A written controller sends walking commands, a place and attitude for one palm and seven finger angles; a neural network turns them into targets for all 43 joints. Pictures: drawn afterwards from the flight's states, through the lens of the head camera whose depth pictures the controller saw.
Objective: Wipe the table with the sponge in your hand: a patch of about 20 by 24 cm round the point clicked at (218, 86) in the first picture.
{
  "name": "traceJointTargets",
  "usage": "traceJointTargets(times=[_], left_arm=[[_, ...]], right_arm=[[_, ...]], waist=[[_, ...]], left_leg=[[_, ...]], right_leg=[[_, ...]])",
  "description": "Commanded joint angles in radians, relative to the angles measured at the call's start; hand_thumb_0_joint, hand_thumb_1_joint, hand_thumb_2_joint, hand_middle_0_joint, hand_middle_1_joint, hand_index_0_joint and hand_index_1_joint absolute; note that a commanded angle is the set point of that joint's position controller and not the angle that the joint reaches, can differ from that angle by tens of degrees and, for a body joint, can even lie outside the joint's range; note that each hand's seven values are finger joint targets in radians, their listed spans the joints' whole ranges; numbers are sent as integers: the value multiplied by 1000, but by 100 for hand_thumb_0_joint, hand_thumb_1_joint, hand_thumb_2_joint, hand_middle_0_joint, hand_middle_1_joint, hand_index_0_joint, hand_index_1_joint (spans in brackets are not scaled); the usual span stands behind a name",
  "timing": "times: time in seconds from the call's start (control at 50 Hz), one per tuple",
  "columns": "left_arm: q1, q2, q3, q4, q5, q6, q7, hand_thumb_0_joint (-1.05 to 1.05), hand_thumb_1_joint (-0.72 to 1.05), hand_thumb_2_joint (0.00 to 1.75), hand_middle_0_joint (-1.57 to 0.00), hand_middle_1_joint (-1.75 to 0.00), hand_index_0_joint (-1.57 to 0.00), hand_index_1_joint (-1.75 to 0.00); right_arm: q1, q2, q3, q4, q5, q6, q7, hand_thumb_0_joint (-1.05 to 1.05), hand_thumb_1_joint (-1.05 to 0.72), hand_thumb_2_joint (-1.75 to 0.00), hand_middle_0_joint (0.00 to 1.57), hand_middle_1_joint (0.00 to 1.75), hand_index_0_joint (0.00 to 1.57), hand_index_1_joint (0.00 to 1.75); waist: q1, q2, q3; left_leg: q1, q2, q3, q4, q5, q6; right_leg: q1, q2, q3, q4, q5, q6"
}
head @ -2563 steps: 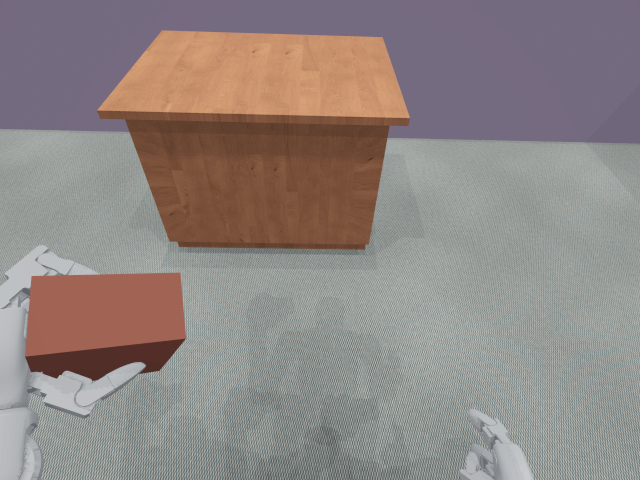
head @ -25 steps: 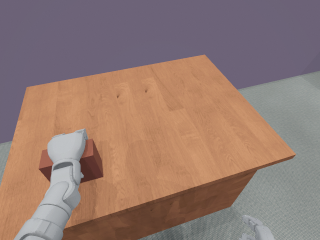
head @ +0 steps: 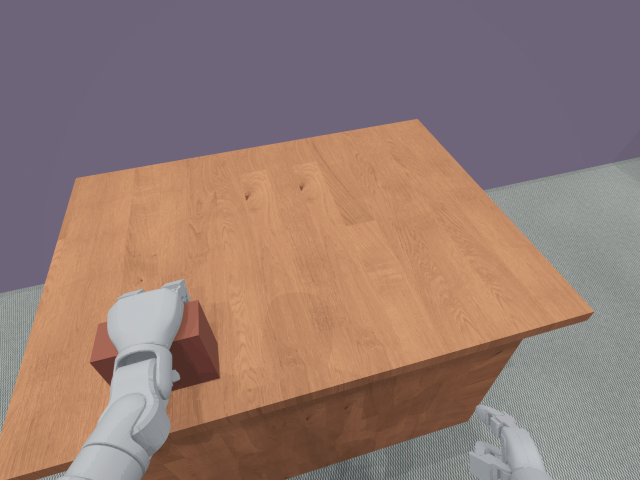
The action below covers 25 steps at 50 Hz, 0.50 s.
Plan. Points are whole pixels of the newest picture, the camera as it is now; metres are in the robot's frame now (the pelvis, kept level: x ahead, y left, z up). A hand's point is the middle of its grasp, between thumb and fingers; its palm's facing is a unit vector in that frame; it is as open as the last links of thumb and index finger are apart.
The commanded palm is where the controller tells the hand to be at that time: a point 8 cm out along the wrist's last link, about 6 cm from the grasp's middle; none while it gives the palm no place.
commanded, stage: lift the sponge slowly off the table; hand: left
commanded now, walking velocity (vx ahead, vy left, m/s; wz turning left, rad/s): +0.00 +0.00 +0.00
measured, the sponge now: (165, 358) +0.28 +0.27 -0.03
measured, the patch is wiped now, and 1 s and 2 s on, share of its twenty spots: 1.00 1.00 1.00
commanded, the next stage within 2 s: bring the sponge back beside the body in 1.98 s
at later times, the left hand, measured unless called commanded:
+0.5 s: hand (155, 341) +0.28 +0.26 +0.02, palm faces -0.08 -0.10 -0.99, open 10.4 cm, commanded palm +0.26 +0.25 +0.08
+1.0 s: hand (156, 331) +0.27 +0.25 +0.05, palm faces -0.03 -0.12 -0.99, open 10.4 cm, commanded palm +0.25 +0.24 +0.12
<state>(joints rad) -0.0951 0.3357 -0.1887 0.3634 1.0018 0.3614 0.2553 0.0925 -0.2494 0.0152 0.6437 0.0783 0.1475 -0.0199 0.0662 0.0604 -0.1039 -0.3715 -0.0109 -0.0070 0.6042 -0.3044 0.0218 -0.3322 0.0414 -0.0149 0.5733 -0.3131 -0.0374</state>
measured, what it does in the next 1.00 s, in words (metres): stands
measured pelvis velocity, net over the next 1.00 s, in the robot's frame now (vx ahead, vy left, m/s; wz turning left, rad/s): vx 0.00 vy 0.00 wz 0.00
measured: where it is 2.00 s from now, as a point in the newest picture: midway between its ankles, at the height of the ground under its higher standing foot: outside the picture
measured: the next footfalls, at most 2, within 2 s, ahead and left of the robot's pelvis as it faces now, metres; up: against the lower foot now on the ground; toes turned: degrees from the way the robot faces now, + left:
none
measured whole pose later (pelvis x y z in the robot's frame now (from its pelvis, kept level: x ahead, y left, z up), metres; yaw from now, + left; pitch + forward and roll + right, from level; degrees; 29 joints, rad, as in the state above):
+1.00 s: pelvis +0.00 +0.00 +0.01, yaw +0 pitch -1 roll +0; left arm -0.06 0.36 -0.20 0.18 0.96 0.39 0.12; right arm 0.03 -0.25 0.03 0.67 0.06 0.12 -0.04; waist 0.10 0.08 -0.05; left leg -0.21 -0.01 -0.01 0.47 -0.25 0.02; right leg -0.17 0.04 -0.01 0.45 -0.26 -0.04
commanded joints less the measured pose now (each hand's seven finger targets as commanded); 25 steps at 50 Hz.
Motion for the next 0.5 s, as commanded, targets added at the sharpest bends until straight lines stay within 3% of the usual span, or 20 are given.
traceJointTargets(times=[0.0, 0.02, 0.06, 0.1, 0.12, 0.18, 0.22, 0.24, 0.28, 0.3, 0.32, 0.36, 0.44, 0.46, 0.48], left_arm=[[-142, 107, 65, -62, -20, -5, -30, 0, 10, 130, -120, -160, -120, -160], [-148, 150, 106, -88, -21, -13, -32, 0, 10, 130, -120, -160, -120, -160], [-154, 110, 68, -100, -19, -22, -33, 0, 10, 130, -120, -160, -120, -160], [-142, 127, 82, -113, -20, -30, -32, 0, 10, 130, -120, -160, -120, -160], [-144, 170, 129, -126, -23, -33, -31, 0, 10, 130, -120, -160, -120, -160], [-149, 140, 99, -159, -25, -41, -27, 0, 10, 130, -120, -160, -120, -160], [-153, 173, 130, -177, -29, -39, -28, 0, 10, 130, -120, -160, -120, -160], [-187, 166, 116, -195, -28, -42, -25, 0, 10, 130, -120, -160, -120, -160], [-142, 187, 142, -191, -29, -44, -23, 0, 10, 130, -120, -160, -120, -160], [-137, 178, 134, -196, -34, -45, -25, 0, 10, 130, -120, -160, -120, -160], [-153, 220, 172, -205, -36, -44, -26, 0, 10, 130, -120, -160, -120, -160], [-186, 190, 135, -202, -28, -41, -30, 0, 10, 130, -120, -160, -120, -160], [-264, 215, 140, -235, -15, -47, -36, 0, 10, 130, -120, -160, -120, -160], [-251, 183, 116, -230, -21, -52, -40, 0, 10, 130, -120, -160, -120, -160], [-270, 211, 138, -232, -14, -56, -40, 0, 10, 130, -120, -160, -120, -160]], right_arm=[[-135, -115, -48, -145, -3, -51, -18, 0, -90, -90, 20, 30, 20, 30], [-141, -121, -49, -145, -6, -51, -20, 0, -90, -90, 20, 30, 20, 30], [-141, -112, -50, -148, -5, -54, -19, 0, -90, -90, 20, 30, 20, 30], [-140, -113, -53, -150, -7, -58, -18, 0, -90, -90, 20, 30, 20, 30], [-147, -118, -53, -146, -9, -59, -21, 0, -90, -90, 20, 30, 20, 30], [-147, -113, -54, -145, -10, -65, -18, 0, -90, -90, 20, 30, 20, 30], [-157, -118, -55, -144, -12, -66, -23, 0, -90, -90, 20, 30, 20, 30], [-151, -115, -55, -137, -10, -66, -23, 0, -90, -90, 20, 30, 20, 30], [-154, -116, -57, -134, -11, -72, -23, 0, -90, -90, 20, 30, 20, 30], [-155, -114, -57, -138, -11, -72, -23, 0, -90, -90, 20, 30, 20, 30], [-162, -119, -56, -132, -12, -71, -27, 0, -90, -90, 20, 30, 20, 30], [-159, -115, -56, -130, -9, -73, -30, 0, -90, -90, 20, 30, 20, 30], [-165, -114, -54, -122, -11, -79, -34, 0, -90, -90, 20, 30, 20, 30], [-165, -111, -54, -125, -12, -83, -36, 0, -90, -90, 20, 30, 20, 30], [-164, -115, -53, -116, -13, -84, -36, 0, -90, -90, 20, 30, 20, 30]], waist=[[-10, -107, -124], [1, -86, -145], [-8, -68, -131], [-3, -65, -141], [8, -72, -151], [0, -66, -149], [6, -68, -145], [-4, -56, -152], [9, -64, -165], [3, -66, -140], [10, -73, -143], [-1, -61, -121], [2, -19, -142], [-2, -22, -140], [0, -28, -157]], left_leg=[[87, -33, -24, -74, 182, 28], [89, -34, -29, -78, 185, 27], [95, -34, -25, -79, 181, 29], [102, -33, -26, -81, 188, 30], [101, -34, -31, -89, 193, 30], [118, -33, -27, -90, 210, 31], [119, -32, -32, -101, 211, 31], [129, -32, -30, -100, 207, 33], [136, -34, -30, -101, 228, 33], [129, -31, -25, -107, 224, 33], [126, -33, -29, -114, 217, 32], [132, -31, -27, -120, 204, 35], [174, -30, -42, -132, 204, 36], [178, -29, -32, -130, 205, 37], [189, -29, -39, -128, 225, 36]], right_leg=[[51, 13, 46, -98, 253, -38], [67, 13, 65, -102, 267, -43], [58, 12, 49, -102, 247, -39], [68, 11, 50, -105, 256, -39], [85, 14, 65, -112, 266, -43], [91, 9, 55, -113, 295, -39], [98, 13, 70, -121, 291, -41], [99, 8, 59, -120, 283, -37], [122, 7, 61, -122, 316, -38], [119, 6, 61, -125, 319, -38], [132, 8, 77, -132, 310, -40], [112, 7, 61, -138, 267, -36], [106, 12, 54, -151, 216, -43], [106, 11, 52, -153, 222, -41], [112, 12, 53, -152, 247, -43]])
